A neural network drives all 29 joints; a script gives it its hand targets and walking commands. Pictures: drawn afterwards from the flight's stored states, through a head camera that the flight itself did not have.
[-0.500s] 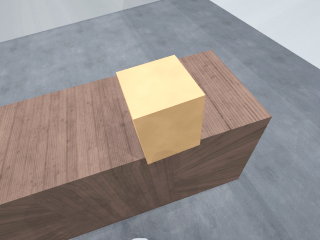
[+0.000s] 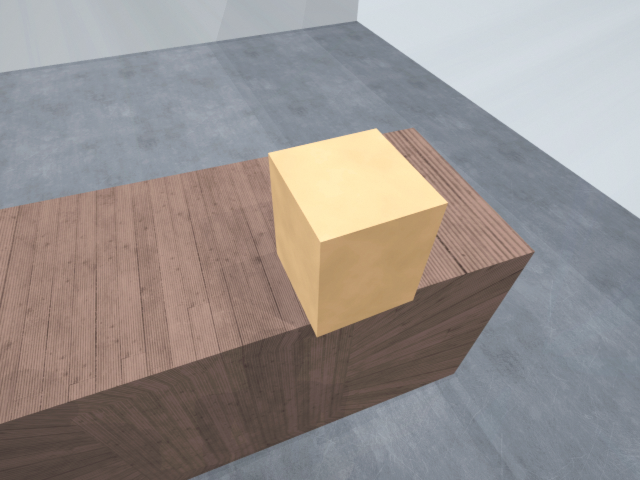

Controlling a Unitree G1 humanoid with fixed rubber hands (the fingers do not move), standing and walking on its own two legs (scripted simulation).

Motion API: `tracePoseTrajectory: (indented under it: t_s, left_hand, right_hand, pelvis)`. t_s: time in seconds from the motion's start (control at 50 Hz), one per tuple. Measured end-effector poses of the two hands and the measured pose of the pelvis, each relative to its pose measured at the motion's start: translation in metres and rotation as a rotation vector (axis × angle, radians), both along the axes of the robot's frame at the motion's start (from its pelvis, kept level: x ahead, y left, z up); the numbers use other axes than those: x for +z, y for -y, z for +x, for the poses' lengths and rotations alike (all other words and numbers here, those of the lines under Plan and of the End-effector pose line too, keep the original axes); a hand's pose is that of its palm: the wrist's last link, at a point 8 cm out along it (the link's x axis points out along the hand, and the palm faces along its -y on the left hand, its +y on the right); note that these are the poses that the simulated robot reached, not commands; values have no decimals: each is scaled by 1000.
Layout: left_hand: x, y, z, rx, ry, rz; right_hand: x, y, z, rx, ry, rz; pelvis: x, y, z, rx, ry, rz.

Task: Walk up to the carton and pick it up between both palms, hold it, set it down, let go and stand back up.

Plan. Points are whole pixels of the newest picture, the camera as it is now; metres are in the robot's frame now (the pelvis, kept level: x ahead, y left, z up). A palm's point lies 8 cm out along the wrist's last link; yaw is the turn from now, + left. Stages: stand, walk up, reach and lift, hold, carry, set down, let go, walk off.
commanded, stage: walk up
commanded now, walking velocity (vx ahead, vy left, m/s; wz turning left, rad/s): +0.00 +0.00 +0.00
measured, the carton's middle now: (346, 232) +0.53 -0.02 -0.03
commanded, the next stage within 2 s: none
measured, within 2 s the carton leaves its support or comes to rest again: neither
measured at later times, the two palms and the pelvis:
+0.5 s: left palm out of the picture +0.08 +0.17 -0.15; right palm out of the picture -0.04 -0.37 -0.12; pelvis +0.02 -0.09 -0.01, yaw +9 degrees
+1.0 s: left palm out of the picture +0.06 +0.00 -0.15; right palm (562, 406) +0.28 -0.36 -0.14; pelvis +0.13 -0.18 +0.00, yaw +13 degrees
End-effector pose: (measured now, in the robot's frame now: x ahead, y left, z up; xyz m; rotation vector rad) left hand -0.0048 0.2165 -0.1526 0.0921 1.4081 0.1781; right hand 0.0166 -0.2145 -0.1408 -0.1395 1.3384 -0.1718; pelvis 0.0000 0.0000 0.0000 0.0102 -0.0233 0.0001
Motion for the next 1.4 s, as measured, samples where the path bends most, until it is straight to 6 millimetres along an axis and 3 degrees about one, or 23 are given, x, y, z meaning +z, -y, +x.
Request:
tracePoseTrajectory:
  t_s: [0.1, 0.22, 0.34, 0.4, 0.46, 0.56, 0.64, 0.7, 0.78, 0.84, 0.9, 0.98, 1.04, 1.26, 1.4]
  left_hand:
    - [12, -5, -1, -25, -9, 27]
    - [9, -8, 1, -43, -29, 28]
    - [7, -10, 36, -9, 85, 58]
    - [6, 3, 58, -3, 139, 65]
    - [6, 27, 77, -8, 165, 65]
    - [7, 79, 97, 2, 200, 82]
    - [19, 116, 71, 67, 171, 94]
    - [31, 135, 47, 153, 109, 102]
    - [36, 160, 35, 213, 83, 95]
    - [30, 181, 32, 206, 38, 58]
    - [17, 197, 38, 216, 12, 15]
    - [2, 211, 57, 236, 4, -46]
    - [0, 215, 72, 241, 11, -63]
    - [11, 177, 104, 173, -5, 34]
    - [11, 175, 115, 165, -13, 45]
  right_hand:
    - [-6, -5, -12, -32, -23, 36]
    - [-3, 0, -33, -38, -74, 14]
    - [26, 60, -80, -46, -258, -113]
    - [34, 96, -84, -33, -301, -163]
    - [32, 130, -72, -20, -299, -187]
    - [2, 184, -24, 8, -242, -151]
    - [-11, 203, 53, 101, -125, -94]
    - [-3, 199, 126, 175, 24, -35]
    - [2, 184, 210, 240, 162, 6]
    - [2, 168, 250, 259, 219, 35]
    - [-1, 153, 266, 292, 210, 48]
    - [4, 141, 264, 323, 160, 46]
    - [7, 145, 257, 310, 121, 39]
    - [-5, 165, 217, 198, 11, 20]
    - [-11, 166, 187, 169, -76, 28]
  pelvis:
    - [4, -4, 0, 5, 9, -10]
    - [3, 2, -2, 40, 1, -16]
    - [5, 35, 3, 114, -35, -29]
    - [2, 54, 7, 132, -43, -22]
    - [-2, 77, 12, 148, -50, -18]
    - [-16, 124, 31, 182, -55, -29]
    - [-12, 147, 56, 224, -36, -20]
    - [1, 157, 79, 234, -34, -8]
    - [5, 165, 98, 232, -17, -17]
    - [2, 170, 106, 228, -16, -35]
    - [-3, 174, 114, 236, -12, -52]
    - [-3, 179, 127, 233, -5, -14]
    - [0, 179, 137, 227, -5, -6]
    - [2, 172, 156, 216, 6, 8]
    - [2, 172, 161, 211, 2, 9]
